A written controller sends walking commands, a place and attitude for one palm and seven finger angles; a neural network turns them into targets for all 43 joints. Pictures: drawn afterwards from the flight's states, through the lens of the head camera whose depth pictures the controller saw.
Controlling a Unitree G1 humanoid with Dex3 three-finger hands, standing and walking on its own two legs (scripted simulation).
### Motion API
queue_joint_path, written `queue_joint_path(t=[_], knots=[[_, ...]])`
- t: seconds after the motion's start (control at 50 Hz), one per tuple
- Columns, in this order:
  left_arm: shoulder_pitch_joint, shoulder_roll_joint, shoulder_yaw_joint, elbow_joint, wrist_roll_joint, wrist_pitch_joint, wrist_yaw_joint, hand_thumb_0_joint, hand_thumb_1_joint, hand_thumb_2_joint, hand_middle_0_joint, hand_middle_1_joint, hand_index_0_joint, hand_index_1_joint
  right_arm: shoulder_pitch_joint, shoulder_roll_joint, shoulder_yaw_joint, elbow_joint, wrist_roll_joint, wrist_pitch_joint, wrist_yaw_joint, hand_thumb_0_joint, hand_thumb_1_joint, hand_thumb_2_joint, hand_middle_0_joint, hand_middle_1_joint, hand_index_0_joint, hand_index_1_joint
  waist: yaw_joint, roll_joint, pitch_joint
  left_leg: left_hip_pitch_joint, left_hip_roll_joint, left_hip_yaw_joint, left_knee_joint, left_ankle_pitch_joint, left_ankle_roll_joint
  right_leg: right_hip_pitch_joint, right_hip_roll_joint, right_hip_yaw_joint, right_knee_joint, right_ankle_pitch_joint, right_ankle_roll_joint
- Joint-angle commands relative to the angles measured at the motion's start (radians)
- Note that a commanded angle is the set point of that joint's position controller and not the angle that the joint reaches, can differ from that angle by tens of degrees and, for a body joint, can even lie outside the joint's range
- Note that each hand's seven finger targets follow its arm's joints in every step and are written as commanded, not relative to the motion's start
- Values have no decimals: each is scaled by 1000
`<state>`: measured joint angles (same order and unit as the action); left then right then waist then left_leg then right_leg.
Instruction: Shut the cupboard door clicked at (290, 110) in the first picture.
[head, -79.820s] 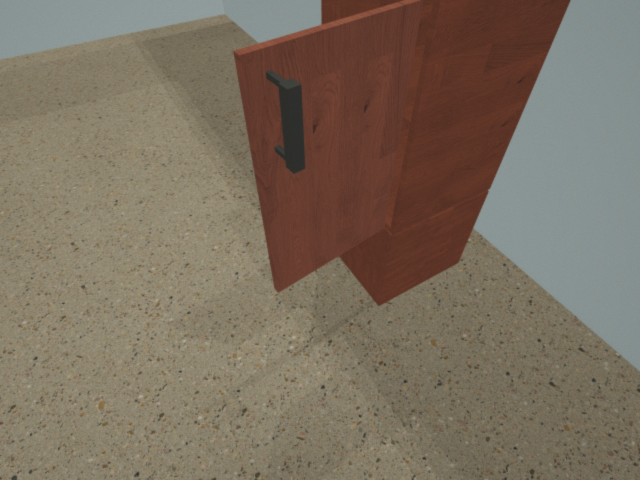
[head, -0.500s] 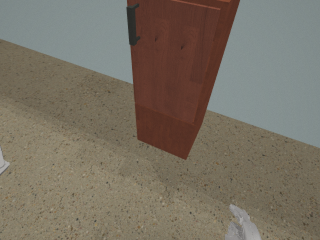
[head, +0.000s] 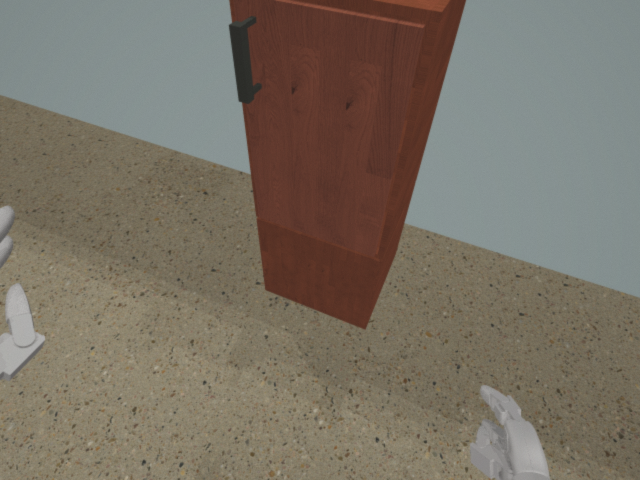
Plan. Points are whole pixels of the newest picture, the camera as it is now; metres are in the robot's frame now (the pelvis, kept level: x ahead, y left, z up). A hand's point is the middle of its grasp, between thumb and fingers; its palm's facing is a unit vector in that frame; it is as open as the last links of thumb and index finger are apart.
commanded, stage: stop stepping back and stand still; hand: left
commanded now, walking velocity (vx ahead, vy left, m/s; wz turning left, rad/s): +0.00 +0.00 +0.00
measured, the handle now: (248, 60) +0.84 +0.17 +0.14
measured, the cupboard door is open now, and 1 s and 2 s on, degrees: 0 0 0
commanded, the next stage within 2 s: let the arm hang, fingers relaxed in 0.06 s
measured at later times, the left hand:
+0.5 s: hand out of the picture -0.01 +0.19 -0.18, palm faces +0.08 -0.98 -0.15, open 7.0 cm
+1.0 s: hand out of the picture -0.08 +0.19 -0.17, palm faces +0.08 -0.98 -0.18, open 7.4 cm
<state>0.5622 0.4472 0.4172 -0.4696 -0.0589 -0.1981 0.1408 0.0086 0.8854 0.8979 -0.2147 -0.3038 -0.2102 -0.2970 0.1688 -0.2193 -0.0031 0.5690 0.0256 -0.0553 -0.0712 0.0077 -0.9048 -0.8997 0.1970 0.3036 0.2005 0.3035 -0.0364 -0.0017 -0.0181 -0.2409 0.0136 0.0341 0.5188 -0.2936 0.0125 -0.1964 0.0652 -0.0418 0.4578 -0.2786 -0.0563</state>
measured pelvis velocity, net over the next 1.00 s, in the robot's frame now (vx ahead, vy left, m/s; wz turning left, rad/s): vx -0.05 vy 0.03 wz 0.03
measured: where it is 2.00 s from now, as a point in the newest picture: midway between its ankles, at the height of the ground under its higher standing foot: outside the picture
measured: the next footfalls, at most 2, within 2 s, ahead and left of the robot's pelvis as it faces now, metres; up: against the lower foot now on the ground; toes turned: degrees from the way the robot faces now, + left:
none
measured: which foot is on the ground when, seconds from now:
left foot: down 0.00-1.00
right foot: down 0.00-1.00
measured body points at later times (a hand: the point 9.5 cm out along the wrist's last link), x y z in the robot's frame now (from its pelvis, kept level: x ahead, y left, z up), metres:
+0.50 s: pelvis -0.05 +0.02 +0.00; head -0.03 +0.05 +0.45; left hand -0.02 +0.24 -0.16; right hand +0.01 -0.22 -0.13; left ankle -0.01 +0.11 -0.74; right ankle -0.02 -0.08 -0.74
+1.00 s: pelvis -0.05 +0.03 +0.00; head -0.05 +0.03 +0.45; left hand -0.09 +0.24 -0.16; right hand -0.05 -0.18 -0.16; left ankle -0.01 +0.11 -0.74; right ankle -0.02 -0.08 -0.74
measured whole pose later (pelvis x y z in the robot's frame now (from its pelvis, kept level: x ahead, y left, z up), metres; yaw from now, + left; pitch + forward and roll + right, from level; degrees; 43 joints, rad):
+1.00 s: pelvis -0.05 +0.03 +0.00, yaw +2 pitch -1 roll +0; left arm 0.35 0.12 0.01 1.14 0.01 0.01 0.04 0.00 0.91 0.90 -0.20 -0.30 -0.20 -0.29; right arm 0.33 -0.12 0.01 1.10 -0.01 0.01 -0.04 0.00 -0.91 -0.90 0.20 0.30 0.20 0.30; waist -0.01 0.02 0.00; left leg -0.23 -0.05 0.03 0.43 -0.18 0.06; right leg -0.21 0.00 -0.05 0.43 -0.20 -0.02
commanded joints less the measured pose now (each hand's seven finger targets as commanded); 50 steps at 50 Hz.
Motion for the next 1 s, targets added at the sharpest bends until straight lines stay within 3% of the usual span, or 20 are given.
queue_joint_path(t=[0.0,0.06,0.12,0.14,0.16,0.18,0.22,0.26,0.3,0.34,0.4,0.46,0.48,0.52,0.54,0.62,0.68,0.8,0.9,0.98], knots=[[62,164,148,-193,-11,-55,22,0,900,900,-200,-300,-200,-300,-40,-102,-31,-134,-3,-23,-8,0,-900,-900,200,300,200,300,36,47,-148,-29,64,-78,-42,391,1,160,-137,134,-19,504,43],[2,183,150,-228,-9,-57,25,0,900,900,-200,-300,-200,-300,-44,-110,-30,-133,-7,-33,-17,0,-900,-900,200,300,200,300,40,79,-137,-18,65,-90,-68,355,8,134,-126,132,-34,432,48],[-40,147,107,-207,-4,-51,28,0,900,900,-200,-300,-200,-300,-39,-110,-26,-127,-9,-42,-25,0,-900,-900,200,300,200,300,41,92,-111,-16,67,-95,-100,299,13,118,-110,123,-51,342,54],[-108,-21,-336,543,77,90,-110,0,900,900,-200,-300,-200,-300,-119,-264,-61,60,1,-113,74,0,-900,-900,200,300,200,300,5,72,22,-53,70,-113,62,423,10,-62,-196,36,57,407,18],[-115,-38,-301,594,84,168,-131,0,900,900,-200,-300,-200,-300,-30,-231,-79,107,-20,-73,79,0,-900,-900,200,300,200,300,16,52,-64,19,86,-106,41,428,-2,-83,-194,110,5,325,3],[-116,-43,-301,588,87,193,-135,0,900,900,-200,-300,-200,-300,-2,-234,-77,98,-25,-53,73,0,-900,-900,200,300,200,300,12,55,-43,23,88,-111,35,363,5,-102,-186,99,-3,245,0],[-185,-63,-321,682,92,190,-139,0,900,900,-200,-300,-200,-300,8,-212,-53,120,-37,-26,72,0,-900,-900,200,300,200,300,24,-39,-27,-67,103,-170,-15,254,43,-100,-151,68,31,66,7],[-231,-60,-335,796,94,189,-141,0,900,900,-200,-300,-200,-300,-6,-196,-35,135,-44,-8,70,0,-900,-900,200,300,200,300,32,-165,-2,-101,98,-198,-46,239,52,-61,-141,83,13,44,9],[-259,-78,-349,917,91,195,-136,0,900,900,-200,-300,-200,-300,8,-174,-23,167,-50,11,69,0,-900,-900,200,300,200,300,27,-210,-1,-74,67,-191,-43,203,46,-69,-163,127,-22,25,-4],[-279,-92,-363,1032,87,205,-129,0,900,900,-200,-300,-200,-300,21,-153,-14,203,-54,31,68,0,-900,-900,200,300,200,300,24,-165,14,-47,50,-182,-62,155,40,-88,-174,144,-55,-21,-9],[-273,-99,-374,1176,81,207,-123,0,900,900,-200,-300,-200,-300,29,-128,-4,257,-54,45,64,0,-900,-900,200,300,200,300,30,14,19,-58,41,-179,-116,75,38,-46,-163,145,-81,-57,-4],[-230,-108,-376,1301,77,204,-121,0,900,900,-200,-300,-200,-300,53,-114,1,311,-49,50,53,0,-900,-900,200,300,200,300,42,157,19,-89,50,-192,-171,-1,37,17,-145,121,-85,-36,3],[-210,-143,-365,1333,78,204,-118,0,900,900,-200,-300,-200,-300,70,-93,-4,325,-54,52,49,0,-900,-900,200,300,200,300,43,221,0,-103,57,-194,-195,-54,38,45,-141,99,-84,-37,3],[-188,-142,-371,1395,76,204,-121,0,900,900,-200,-300,-200,-300,88,-92,-5,351,-50,58,45,0,-900,-900,200,300,200,300,49,264,1,-127,65,-211,-234,-118,41,78,-128,75,-75,-17,7],[-180,-148,-372,1418,77,204,-121,0,900,900,-200,-300,-200,-300,97,-86,-8,363,-49,60,43,0,-900,-900,200,300,200,300,49,254,12,-135,68,-216,-245,-136,42,81,-125,70,-77,-10,9],[-177,-178,-384,1495,78,200,-120,0,900,900,-200,-300,-200,-300,168,-78,-13,407,-45,63,36,0,-900,-900,200,300,200,300,35,58,88,-132,74,-222,-249,-148,43,35,-133,87,-121,-41,11],[-162,-189,-387,1537,76,196,-116,0,900,900,-200,-300,-200,-300,204,-60,-12,442,-43,63,35,0,-900,-900,200,300,200,300,29,-31,105,-88,60,-192,-213,-87,43,-19,-153,114,-155,-86,4],[-143,-212,-391,1581,74,195,-108,0,900,900,-200,-300,-200,-300,236,-32,-7,490,-45,62,34,0,-900,-900,200,300,200,300,22,-61,112,-42,55,-172,-194,-54,44,-80,-156,127,-163,-127,4],[-130,-229,-391,1596,76,196,-104,0,900,900,-200,-300,-200,-300,231,-15,-4,507,-44,55,31,0,-900,-900,200,300,200,300,32,2,131,-84,72,-198,-241,-77,50,-45,-141,110,-125,-48,13],[-125,-237,-392,1600,75,191,-102,0,900,900,-200,-300,-200,-300,231,-1,-1,516,-42,49,30,0,-900,-900,200,300,200,300,34,1,131,-78,67,-184,-234,-21,46,-30,-148,106,-124,-5,14]])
